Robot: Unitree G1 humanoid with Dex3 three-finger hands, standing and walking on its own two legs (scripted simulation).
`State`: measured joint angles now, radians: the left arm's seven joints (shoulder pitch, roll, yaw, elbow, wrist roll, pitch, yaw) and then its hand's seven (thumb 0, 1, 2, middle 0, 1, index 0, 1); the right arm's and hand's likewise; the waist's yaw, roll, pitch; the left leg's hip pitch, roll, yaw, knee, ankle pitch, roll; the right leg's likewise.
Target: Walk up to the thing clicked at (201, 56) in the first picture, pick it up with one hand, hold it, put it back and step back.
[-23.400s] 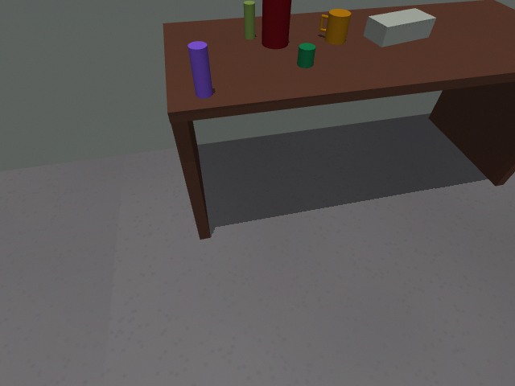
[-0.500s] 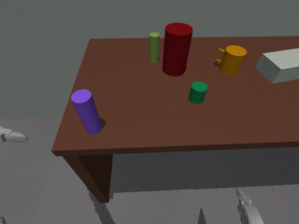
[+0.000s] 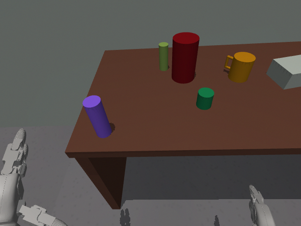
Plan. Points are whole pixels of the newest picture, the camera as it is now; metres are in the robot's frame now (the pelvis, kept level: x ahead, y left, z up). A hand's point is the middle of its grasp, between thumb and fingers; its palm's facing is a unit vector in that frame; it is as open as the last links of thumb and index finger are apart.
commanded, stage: sink last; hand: left
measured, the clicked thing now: (98, 118) +0.44 +0.20 +0.04
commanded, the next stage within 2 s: home in 0.26 s
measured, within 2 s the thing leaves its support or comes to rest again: neither
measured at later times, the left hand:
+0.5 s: hand (44, 201) +0.16 +0.24 +0.09, palm faces +0.31 -0.87 -0.38, open 17.6 cm
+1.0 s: hand (100, 213) +0.18 +0.18 -0.09, palm faces +0.04 -0.98 -0.19, open 17.6 cm
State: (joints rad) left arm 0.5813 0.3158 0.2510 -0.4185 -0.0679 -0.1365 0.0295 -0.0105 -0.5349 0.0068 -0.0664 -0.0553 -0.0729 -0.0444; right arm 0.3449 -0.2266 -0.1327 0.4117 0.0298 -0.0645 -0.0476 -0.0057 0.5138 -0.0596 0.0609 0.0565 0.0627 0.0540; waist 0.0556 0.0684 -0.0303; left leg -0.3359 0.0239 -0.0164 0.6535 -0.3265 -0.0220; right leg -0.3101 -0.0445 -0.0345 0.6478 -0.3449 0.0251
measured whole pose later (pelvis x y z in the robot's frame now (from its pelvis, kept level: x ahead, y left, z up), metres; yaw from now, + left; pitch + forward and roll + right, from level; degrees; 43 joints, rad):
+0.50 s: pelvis -0.02 -0.01 +0.01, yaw +0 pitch -2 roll +0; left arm 0.51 0.29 0.27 -0.15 -0.05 -0.26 0.02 -0.01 -0.57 0.05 -0.06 -0.06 -0.06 -0.06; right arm 0.33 -0.22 -0.11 0.50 0.02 -0.14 -0.05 -0.01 0.37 -0.17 0.08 0.10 0.09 0.10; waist 0.05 0.03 0.03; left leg -0.27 0.03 -0.01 0.56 -0.25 -0.03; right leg -0.26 -0.04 -0.03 0.58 -0.28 0.02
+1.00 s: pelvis +0.00 +0.01 +0.01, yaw -2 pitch +1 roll +0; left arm 0.24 0.18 0.01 0.52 0.00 -0.12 0.05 -0.01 -0.58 0.03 -0.05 -0.05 -0.05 -0.05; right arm 0.21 -0.18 0.01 0.61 0.00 -0.14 -0.07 0.01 -0.80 -0.85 0.19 0.29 0.20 0.28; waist 0.00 -0.02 0.03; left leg -0.29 0.03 0.01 0.55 -0.28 -0.01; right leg -0.27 -0.04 -0.01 0.53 -0.28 0.03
